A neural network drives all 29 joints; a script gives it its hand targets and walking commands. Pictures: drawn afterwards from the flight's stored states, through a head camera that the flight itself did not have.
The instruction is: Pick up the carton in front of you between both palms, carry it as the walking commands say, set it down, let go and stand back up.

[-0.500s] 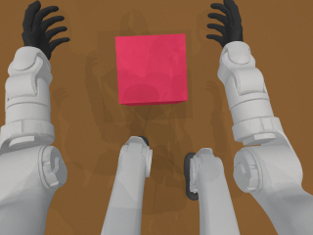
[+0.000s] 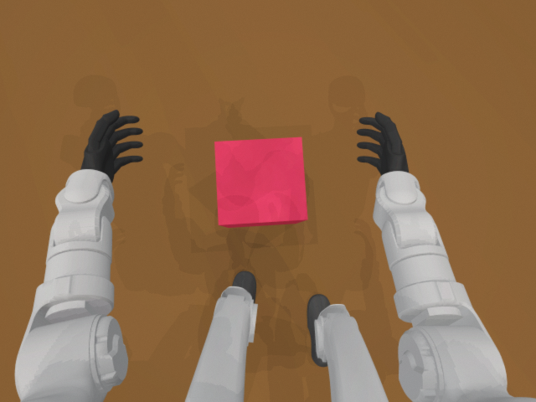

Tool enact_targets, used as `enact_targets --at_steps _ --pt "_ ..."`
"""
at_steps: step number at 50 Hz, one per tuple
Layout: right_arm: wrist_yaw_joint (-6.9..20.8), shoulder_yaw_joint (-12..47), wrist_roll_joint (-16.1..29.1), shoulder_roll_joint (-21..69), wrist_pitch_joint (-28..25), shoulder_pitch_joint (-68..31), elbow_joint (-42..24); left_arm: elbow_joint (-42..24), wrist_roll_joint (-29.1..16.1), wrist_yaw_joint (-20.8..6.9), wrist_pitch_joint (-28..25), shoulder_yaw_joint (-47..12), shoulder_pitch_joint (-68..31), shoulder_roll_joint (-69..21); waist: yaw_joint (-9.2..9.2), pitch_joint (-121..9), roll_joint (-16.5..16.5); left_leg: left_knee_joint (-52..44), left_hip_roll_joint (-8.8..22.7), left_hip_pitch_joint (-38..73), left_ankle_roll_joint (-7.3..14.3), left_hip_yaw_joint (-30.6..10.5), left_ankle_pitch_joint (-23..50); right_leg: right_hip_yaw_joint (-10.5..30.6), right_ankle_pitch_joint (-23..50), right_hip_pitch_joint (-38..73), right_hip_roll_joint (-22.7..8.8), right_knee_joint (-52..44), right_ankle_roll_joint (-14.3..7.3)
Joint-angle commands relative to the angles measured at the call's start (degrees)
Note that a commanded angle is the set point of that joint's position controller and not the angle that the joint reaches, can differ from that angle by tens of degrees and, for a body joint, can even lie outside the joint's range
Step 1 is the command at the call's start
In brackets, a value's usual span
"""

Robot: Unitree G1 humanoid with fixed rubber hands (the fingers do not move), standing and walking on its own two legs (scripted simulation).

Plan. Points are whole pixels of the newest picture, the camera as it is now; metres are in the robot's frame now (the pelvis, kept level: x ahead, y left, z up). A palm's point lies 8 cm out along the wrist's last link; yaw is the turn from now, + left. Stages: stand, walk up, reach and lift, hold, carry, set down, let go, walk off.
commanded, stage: let go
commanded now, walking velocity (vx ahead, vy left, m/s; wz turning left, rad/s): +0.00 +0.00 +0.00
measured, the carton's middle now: (260, 188) +0.46 +0.08 -0.55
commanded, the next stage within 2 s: stand in 1.10 s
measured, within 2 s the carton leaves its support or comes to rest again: neither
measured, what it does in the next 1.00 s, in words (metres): rises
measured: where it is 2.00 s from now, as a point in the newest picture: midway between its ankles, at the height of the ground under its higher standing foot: (280, 330)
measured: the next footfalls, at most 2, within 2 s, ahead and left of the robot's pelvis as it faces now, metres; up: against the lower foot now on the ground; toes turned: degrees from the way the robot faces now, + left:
none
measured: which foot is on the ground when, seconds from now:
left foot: down 0.00-1.00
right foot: down 0.00-1.00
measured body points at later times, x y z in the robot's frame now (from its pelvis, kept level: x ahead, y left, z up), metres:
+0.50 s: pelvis +0.06 -0.02 +0.09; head +0.17 -0.01 +0.53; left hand +0.26 +0.24 +0.00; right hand +0.31 -0.21 -0.01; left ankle +0.08 +0.10 -0.64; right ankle +0.03 -0.15 -0.64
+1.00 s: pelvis +0.08 -0.04 +0.10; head +0.10 -0.04 +0.55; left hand +0.25 +0.20 +0.03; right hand +0.27 -0.27 +0.03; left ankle +0.08 +0.10 -0.64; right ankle +0.03 -0.15 -0.64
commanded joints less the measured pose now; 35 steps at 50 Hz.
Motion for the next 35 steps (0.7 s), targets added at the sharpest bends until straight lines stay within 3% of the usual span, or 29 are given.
enact_targets --at_steps 1,4,10,16,27,35 --pt "0.06 1.62 0.09 -3.17 -1.86 0.61 -10.65 -10.61 -0.34 -0.10 -1.60 -1.09 0.67 7.99 2.85 -52.65 4.99 -5.83 -0.16 60.24 -1.97 2.90 28.85 -7.27 8.82 12.12 2.96 -9.20 0.74" --pt "1.08 2.57 1.04 -3.75 -3.72 6.16 -12.09 -13.04 -1.70 0.09 -2.87 -3.20 6.51 6.14 2.12 -47.17 6.03 -8.93 0.55 65.11 -2.23 1.36 28.98 -7.03 7.35 12.62 2.55 -12.38 0.04" --pt "3.88 3.18 1.12 -5.43 -7.51 19.95 -8.27 -13.11 -4.03 1.13 -5.75 -6.19 21.52 1.81 -0.23 -39.22 6.54 -13.76 1.37 73.00 -2.79 -0.99 32.30 -6.51 7.52 16.61 1.93 -17.61 -0.86" --pt "6.34 4.53 1.88 -7.01 -10.57 32.41 -6.67 -15.43 -5.33 2.86 -8.43 -8.92 35.72 0.16 -1.40 -31.22 6.75 -19.51 1.49 75.81 -3.12 -1.09 30.88 -5.31 9.24 27.66 1.21 -23.07 -1.88" --pt "9.58 7.71 4.42 -10.97 -13.05 48.29 -11.31 -20.76 -6.48 4.47 -9.67 -13.67 54.28 -1.39 -2.63 -10.96 1.23 -32.40 -0.56 78.73 -2.73 2.41 19.69 -3.38 15.42 55.80 -0.91 -35.69 -2.37" --pt "10.94 9.60 6.24 -12.14 -9.82 53.36 -13.69 -23.07 -5.65 4.08 -5.74 -14.17 56.46 -0.01 -4.09 2.10 -2.50 -34.68 -2.39 85.38 -2.68 4.49 12.73 -1.29 13.66 57.81 -3.69 -42.17 -2.44"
